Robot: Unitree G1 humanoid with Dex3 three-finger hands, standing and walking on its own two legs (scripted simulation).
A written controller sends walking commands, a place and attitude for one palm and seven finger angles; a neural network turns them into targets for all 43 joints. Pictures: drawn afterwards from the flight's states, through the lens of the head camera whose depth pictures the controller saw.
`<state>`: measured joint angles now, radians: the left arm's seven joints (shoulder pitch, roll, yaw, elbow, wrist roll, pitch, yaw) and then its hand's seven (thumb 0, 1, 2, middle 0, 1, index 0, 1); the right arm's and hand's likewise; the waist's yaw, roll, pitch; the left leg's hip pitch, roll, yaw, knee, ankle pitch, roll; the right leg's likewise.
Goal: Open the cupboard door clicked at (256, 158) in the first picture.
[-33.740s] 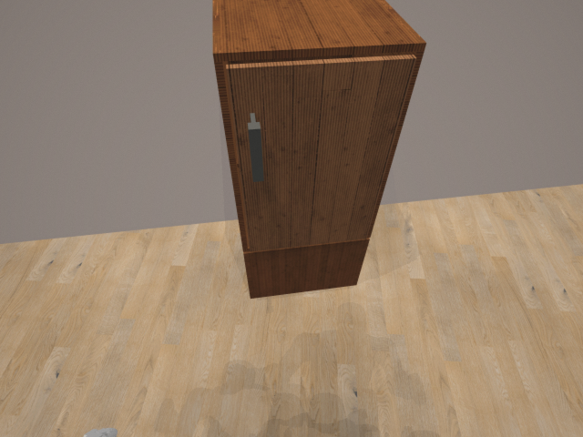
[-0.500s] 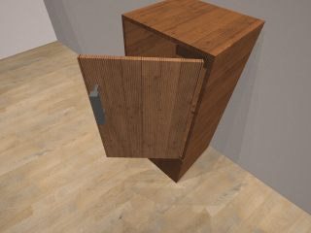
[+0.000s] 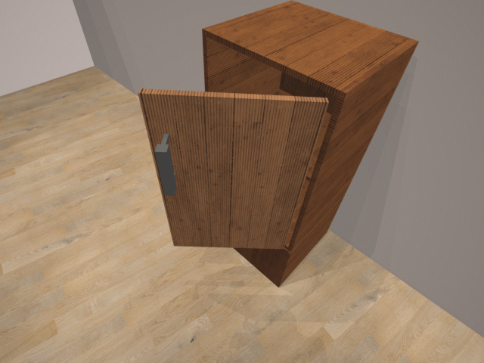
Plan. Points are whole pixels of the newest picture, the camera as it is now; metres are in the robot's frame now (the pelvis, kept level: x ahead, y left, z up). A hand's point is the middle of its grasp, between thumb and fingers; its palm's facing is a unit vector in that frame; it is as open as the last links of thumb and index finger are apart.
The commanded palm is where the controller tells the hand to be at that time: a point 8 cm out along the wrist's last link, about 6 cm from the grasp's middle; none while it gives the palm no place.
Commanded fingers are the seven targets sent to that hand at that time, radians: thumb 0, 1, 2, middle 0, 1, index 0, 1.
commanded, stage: look again from close up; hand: left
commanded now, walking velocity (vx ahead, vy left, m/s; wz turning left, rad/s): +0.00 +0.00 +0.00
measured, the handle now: (168, 165) +0.53 +0.21 -0.01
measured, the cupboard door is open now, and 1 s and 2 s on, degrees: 43 43 43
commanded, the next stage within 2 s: raise the hand with hooked fingers in 0.50 s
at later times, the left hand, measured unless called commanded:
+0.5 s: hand out of the picture -0.01 +0.17 -0.18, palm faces +0.01 -0.99 -0.17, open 7.4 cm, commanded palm none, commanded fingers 0.00 0.90 0.90 -0.20 -0.30 -0.20 -0.30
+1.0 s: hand (156, 336) +0.18 +0.16 -0.07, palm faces +0.06 -1.00 +0.02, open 8.4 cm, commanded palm +0.14 +0.23 -0.05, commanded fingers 0.00 0.41 0.69 -0.23 -0.62 -0.23 -0.62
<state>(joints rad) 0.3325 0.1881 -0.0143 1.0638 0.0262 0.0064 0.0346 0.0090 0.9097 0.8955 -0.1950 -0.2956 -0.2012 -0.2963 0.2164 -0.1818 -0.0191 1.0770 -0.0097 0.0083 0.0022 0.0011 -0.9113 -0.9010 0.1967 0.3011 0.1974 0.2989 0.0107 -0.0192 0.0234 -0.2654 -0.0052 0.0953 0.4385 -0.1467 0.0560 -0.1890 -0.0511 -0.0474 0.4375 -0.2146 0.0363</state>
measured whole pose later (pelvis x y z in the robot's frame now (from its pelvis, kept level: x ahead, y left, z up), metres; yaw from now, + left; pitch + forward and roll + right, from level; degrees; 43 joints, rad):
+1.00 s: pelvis +0.00 -0.04 -0.09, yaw +3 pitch +11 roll -1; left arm 0.43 0.20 0.14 0.15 -0.25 -0.48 -0.28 0.01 0.65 0.78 -0.22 -0.47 -0.22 -0.47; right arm 0.14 -0.26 -0.07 0.50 0.04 -0.22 -0.01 0.01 -0.91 -0.90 0.20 0.30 0.20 0.30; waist 0.00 -0.04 -0.14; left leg -0.87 0.03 0.02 1.11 -0.42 0.01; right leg -0.77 0.00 -0.05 1.13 -0.54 -0.02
